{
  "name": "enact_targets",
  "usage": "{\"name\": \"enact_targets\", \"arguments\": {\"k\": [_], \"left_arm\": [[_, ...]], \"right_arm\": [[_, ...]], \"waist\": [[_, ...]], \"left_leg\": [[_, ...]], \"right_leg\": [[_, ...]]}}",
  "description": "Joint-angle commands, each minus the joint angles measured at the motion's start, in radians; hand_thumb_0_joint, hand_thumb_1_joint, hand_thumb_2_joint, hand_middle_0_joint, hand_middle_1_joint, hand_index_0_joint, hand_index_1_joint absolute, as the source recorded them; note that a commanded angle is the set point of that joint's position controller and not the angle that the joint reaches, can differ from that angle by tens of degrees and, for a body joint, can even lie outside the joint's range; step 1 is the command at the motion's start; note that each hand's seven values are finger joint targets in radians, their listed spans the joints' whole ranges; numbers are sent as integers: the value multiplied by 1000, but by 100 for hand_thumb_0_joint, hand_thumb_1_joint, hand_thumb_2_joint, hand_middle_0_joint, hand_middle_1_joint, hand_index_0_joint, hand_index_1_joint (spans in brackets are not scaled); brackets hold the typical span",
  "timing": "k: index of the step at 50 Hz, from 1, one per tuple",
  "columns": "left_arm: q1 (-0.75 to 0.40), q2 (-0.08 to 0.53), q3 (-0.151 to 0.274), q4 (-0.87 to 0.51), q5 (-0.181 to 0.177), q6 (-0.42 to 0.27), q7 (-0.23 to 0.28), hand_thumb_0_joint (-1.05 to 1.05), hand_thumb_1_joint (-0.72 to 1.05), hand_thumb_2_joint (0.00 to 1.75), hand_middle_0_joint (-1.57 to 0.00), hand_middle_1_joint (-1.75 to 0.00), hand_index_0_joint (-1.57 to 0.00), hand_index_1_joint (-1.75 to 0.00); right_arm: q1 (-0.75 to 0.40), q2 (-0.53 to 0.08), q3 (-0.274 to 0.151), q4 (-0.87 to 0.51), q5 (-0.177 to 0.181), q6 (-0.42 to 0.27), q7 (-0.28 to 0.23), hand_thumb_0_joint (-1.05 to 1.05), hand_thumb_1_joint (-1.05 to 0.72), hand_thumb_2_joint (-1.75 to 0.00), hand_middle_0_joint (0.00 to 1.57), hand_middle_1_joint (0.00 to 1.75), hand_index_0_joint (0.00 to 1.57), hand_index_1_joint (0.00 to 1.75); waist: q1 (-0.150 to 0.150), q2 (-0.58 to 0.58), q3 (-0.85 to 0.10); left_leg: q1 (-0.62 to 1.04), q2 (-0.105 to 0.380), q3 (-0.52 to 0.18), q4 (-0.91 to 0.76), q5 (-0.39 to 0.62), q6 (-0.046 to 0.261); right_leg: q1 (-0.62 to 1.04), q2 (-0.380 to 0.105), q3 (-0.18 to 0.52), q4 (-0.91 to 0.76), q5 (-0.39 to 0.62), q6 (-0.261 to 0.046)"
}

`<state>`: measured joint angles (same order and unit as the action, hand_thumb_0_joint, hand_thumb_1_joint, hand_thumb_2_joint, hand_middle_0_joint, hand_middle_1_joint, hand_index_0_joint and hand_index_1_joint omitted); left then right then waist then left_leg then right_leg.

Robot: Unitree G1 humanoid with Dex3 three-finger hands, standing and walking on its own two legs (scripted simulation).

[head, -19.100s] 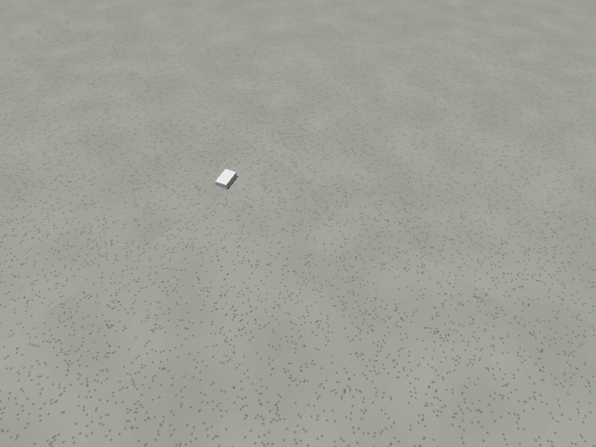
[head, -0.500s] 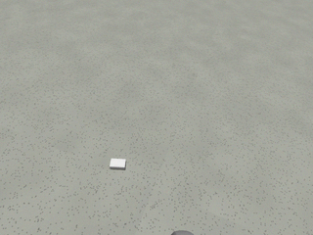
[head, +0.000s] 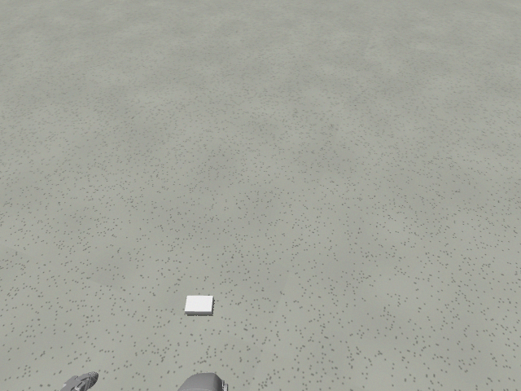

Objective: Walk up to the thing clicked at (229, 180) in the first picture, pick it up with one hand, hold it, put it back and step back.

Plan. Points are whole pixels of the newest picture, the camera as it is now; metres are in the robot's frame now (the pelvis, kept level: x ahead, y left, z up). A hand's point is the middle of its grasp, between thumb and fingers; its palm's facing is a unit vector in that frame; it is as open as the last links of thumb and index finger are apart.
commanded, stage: walk up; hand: left
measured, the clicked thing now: (199, 304) +0.51 +0.25 -0.75
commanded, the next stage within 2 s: none
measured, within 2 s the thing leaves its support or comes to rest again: neither
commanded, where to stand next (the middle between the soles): +0.13 +0.00 m, yaw +2 degrees
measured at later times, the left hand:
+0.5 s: hand out of the picture +0.10 +0.26 -0.15, palm faces -0.02 -0.93 -0.36, open 7.4 cm
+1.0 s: hand out of the picture +0.11 +0.26 -0.15, palm faces -0.01 -0.95 -0.32, open 7.4 cm
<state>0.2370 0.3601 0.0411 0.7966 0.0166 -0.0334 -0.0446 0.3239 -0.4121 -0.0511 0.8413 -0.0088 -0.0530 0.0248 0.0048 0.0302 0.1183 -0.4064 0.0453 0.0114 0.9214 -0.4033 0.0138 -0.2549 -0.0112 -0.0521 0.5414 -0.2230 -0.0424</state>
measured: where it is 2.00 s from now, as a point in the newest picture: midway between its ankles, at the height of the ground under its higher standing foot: outside the picture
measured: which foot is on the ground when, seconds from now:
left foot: up 0.00-0.10, down 0.12-1.00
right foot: down 0.00-1.00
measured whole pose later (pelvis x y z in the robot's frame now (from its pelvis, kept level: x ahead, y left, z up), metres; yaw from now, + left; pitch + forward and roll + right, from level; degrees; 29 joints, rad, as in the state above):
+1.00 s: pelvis +0.03 +0.01 +0.01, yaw +0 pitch -3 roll -1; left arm 0.09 0.36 0.01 1.14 0.00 0.00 -0.02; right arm 0.09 -0.35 0.00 1.16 -0.01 -0.02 0.02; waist -0.01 -0.01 0.06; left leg -0.21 0.02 0.02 0.33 -0.08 0.00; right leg -0.09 -0.04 -0.01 0.34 -0.21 0.04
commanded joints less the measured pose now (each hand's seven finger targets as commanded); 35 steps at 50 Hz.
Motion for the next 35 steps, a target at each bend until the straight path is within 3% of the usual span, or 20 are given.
{"name": "enact_targets", "arguments": {"k": [1, 2, 4, 5, 6, 7, 8, 10, 12, 14, 15, 16, 17, 18, 20, 22, 25, 29, 31, 35], "left_arm": [[11, 250, 69, -56, 2, -8, 30, 0, 90, 90, -20, -30, -20, -30], [-15, 250, 63, -57, -7, -1, 31, 0, 90, 90, -20, -30, -20, -30], [-59, 237, 48, -63, -16, 18, 35, 0, 90, 90, -20, -30, -20, -30], [-59, 217, 37, -61, -19, 27, 36, 0, 90, 90, -20, -30, -20, -30], [-27, 185, 31, -58, -28, 34, 37, 0, 90, 90, -20, -30, -20, -30], [19, 198, 36, -22, -38, 49, 44, 0, 90, 90, -20, -30, -20, -30], [13, 231, 48, 13, -31, 57, 49, 0, 90, 90, -20, -30, -20, -30], [-7, 228, 53, 26, -28, 57, 47, 0, 90, 90, -20, -30, -20, -30], [16, 219, 50, 57, -29, 44, 44, 0, 90, 90, -20, -30, -20, -30], [50, 199, 47, 102, -20, 28, 43, 0, 90, 90, -20, -30, -20, -30], [33, 222, 50, 114, -11, 19, 47, 0, 90, 90, -20, -30, -20, -30], [0, 260, 51, 107, -2, 8, 52, 0, 90, 90, -20, -30, -20, -30], [-84, 304, 50, 97, -6, 4, 49, 0, 90, 90, -20, -30, -20, -30], [-146, 301, 43, 91, -9, 4, 44, 0, 90, 90, -20, -30, -20, -30], [-139, 252, 21, 116, -13, 3, 44, 0, 90, 90, -20, -30, -20, -30], [-136, 246, 19, 149, -11, 0, 43, 0, 90, 90, -20, -30, -20, -30], [-149, 242, 17, 172, -15, -4, 43, 0, 90, 90, -20, -30, -20, -30], [-177, 228, 13, 200, -20, 0, 43, 0, 90, 90, -20, -30, -20, -30], [-183, 224, 13, 218, -22, 5, 43, 0, 90, 90, -20, -30, -20, -30], [-182, 215, 10, 246, -21, 9, 42, 0, 90, 90, -20, -30, -20, -30]], "right_arm": [[65, -130, -39, -11, -5, -10, -30, 0, -90, -90, 20, 30, 20, 30], [63, -129, -40, -7, -6, -9, -36, 0, -90, -90, 20, 30, 20, 30], [62, -142, -46, -2, -8, -12, -43, 0, -90, -90, 20, 30, 20, 30], [57, -185, -54, -3, -14, -15, -47, 0, -90, -90, 20, 30, 20, 30], [22, -249, -64, -21, -23, -21, -51, 0, -90, -90, 20, 30, 20, 30], [-43, -291, -63, -39, -5, -23, -50, 0, -90, -90, 20, 30, 20, 30], [-73, -286, -62, -32, -6, -20, -49, 0, -90, -90, 20, 30, 20, 30], [-115, -263, -50, -28, -10, -17, -59, 0, -90, -90, 20, 30, 20, 30], [-128, -244, -39, -16, -6, -12, -60, 0, -90, -90, 20, 30, 20, 30], [-168, -222, -27, -12, 0, 2, -51, 0, -90, -90, 20, 30, 20, 30], [-162, -201, -21, -6, 7, 11, -48, 0, -90, -90, 20, 30, 20, 30], [-158, -159, -7, -5, 20, 16, -44, 0, -90, -90, 20, 30, 20, 30], [-150, -143, -6, 12, 21, 24, -41, 0, -90, -90, 20, 30, 20, 30], [-145, -163, -16, 47, 15, 29, -41, 0, -90, -90, 20, 30, 20, 30], [-222, -178, -17, 62, 10, 23, -29, 0, -90, -90, 20, 30, 20, 30], [-235, -166, -6, 85, 11, 17, -21, 0, -90, -90, 20, 30, 20, 30], [-249, -164, 3, 123, 15, 14, -19, 0, -90, -90, 20, 30, 20, 30], [-271, -161, 12, 167, 11, 13, -18, 0, -90, -90, 20, 30, 20, 30], [-282, -158, 14, 188, 10, 15, -20, 0, -90, -90, 20, 30, 20, 30], [-301, -160, 16, 217, 7, 12, -21, 0, -90, -90, 20, 30, 20, 30]], "waist": [[20, -181, -135], [0, -162, -146], [-31, -128, -144], [-36, -52, -131], [-10, 84, -142], [13, 130, -153], [2, 126, -143], [10, 147, -142], [27, 171, -175], [48, 134, -223], [37, 92, -223], [16, -6, -204], [-25, -71, -157], [-46, -88, -130], [-26, -37, -112], [-17, -101, -125], [-11, -95, -139], [-8, -82, -145], [-4, -77, -116], [2, -50, -124]], "left_leg": [[106, -11, 28, -214, 87, -24], [164, -21, 37, -246, 158, -12], [263, -28, 22, -351, 301, 17], [268, 35, -71, -412, 356, 36], [249, 200, -294, -502, 407, 95], [159, 333, -443, -554, 423, 217], [101, 344, -470, -558, 406, 259], [132, 289, -362, -508, 484, 243], [182, 239, -261, -434, 616, 200], [195, 171, -169, -344, 597, 132], [138, 147, -149, -314, 546, 89], [76, 93, -109, -271, 445, 39], [123, 19, -57, -304, 212, 8], [232, 18, -49, -317, 100, 7], [247, 51, -90, -398, 182, 28], [244, 70, -97, -421, 263, 37], [278, 67, -82, -455, 333, 22], [293, 74, -82, -513, 354, 12], [284, 74, -88, -546, 322, 4], [265, 88, -108, -600, 293, 6]], "right_leg": [[5, -220, 154, -71, 443, -190], [-38, -229, 152, -39, 458, -175], [-126, -201, 152, 28, 294, -124], [-168, -166, 148, 79, 178, -81], [-191, -59, 94, 190, -6, -20], [-102, 17, 61, 278, -254, 8], [-57, -3, 102, 370, -369, 9], [-99, -18, 121, 403, -359, 2], [-67, -28, 95, 263, -300, 1], [47, -18, 61, 0, -94, 2], [118, -42, 109, -46, 44, -5], [120, -137, 259, -91, 135, -40], [-14, -226, 338, -113, 95, -97], [-134, -236, 323, -110, 37, -109], [-126, -151, 219, -130, -41, -32], [-65, -127, 187, -145, -33, -9], [-14, -134, 185, -172, 41, -3], [37, -129, 166, -217, 46, 9], [26, -127, 163, -245, 1, 11], [85, -112, 134, -265, 13, 13]]}}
